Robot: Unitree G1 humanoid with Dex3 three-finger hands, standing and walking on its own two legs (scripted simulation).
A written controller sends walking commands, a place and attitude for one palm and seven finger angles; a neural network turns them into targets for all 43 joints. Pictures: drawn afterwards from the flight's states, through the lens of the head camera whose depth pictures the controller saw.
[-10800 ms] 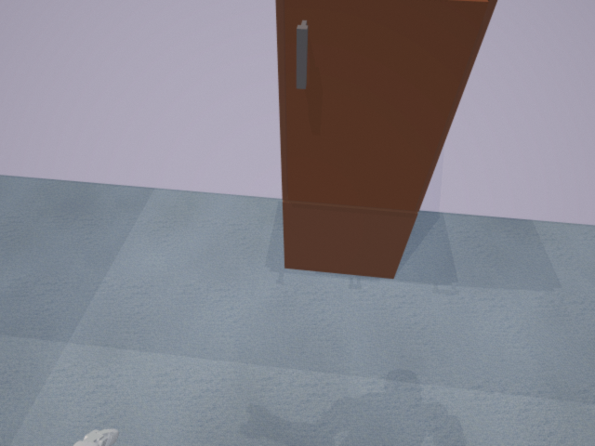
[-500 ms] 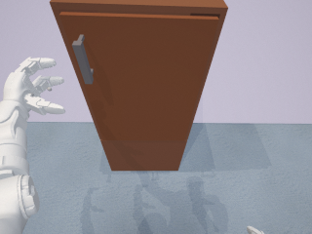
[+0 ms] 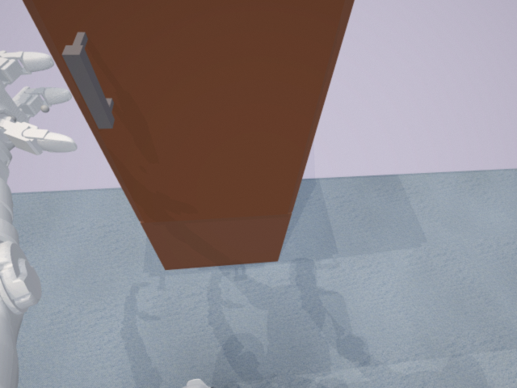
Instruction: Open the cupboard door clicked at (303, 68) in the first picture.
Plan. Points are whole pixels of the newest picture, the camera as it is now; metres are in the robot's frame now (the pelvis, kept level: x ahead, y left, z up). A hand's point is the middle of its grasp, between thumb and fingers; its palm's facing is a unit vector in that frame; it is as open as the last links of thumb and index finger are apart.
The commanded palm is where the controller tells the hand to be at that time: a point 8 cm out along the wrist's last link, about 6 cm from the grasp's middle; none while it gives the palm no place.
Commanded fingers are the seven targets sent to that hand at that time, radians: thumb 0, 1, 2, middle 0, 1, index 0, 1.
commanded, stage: move the hooked fingers beside the handle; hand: left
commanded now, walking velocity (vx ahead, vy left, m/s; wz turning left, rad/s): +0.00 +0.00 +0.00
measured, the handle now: (94, 82) +0.54 +0.22 +0.15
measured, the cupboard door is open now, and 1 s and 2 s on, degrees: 0 0 0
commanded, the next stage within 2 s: slide the fingers in behind the handle in 0.84 s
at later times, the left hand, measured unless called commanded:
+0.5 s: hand (43, 110) +0.49 +0.28 +0.15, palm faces +0.05 -1.00 +0.02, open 14.0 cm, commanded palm +0.46 +0.33 +0.15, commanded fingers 0.00 -0.50 0.30 -0.30 -1.20 -0.30 -1.20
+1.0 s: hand (50, 109) +0.48 +0.27 +0.15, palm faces +0.04 -1.00 +0.01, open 14.0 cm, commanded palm +0.46 +0.32 +0.15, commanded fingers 0.00 -0.50 0.30 -0.30 -1.20 -0.30 -1.20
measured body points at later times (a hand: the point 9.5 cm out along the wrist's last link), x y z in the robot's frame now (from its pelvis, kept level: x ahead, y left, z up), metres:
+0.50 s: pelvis +0.02 +0.00 +0.00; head +0.10 +0.02 +0.44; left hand +0.48 +0.34 +0.15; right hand +0.03 -0.28 -0.11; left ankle +0.04 +0.10 -0.72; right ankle -0.04 -0.11 -0.72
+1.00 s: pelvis +0.00 +0.00 +0.00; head +0.08 +0.02 +0.44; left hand +0.47 +0.32 +0.16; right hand +0.02 -0.28 -0.11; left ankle +0.04 +0.10 -0.72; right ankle -0.04 -0.11 -0.72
